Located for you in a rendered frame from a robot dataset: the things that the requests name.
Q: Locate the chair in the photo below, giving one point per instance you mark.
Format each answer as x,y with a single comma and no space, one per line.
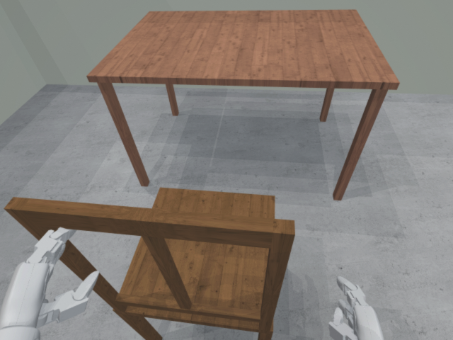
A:
204,257

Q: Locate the left robot hand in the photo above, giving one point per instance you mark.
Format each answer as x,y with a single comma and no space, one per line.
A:
23,302

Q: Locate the table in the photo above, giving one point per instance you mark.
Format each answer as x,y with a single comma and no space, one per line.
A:
330,49

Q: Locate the right robot hand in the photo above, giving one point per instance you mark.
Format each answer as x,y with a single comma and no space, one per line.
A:
362,319

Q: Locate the left robot forearm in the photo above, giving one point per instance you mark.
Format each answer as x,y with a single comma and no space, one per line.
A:
20,333

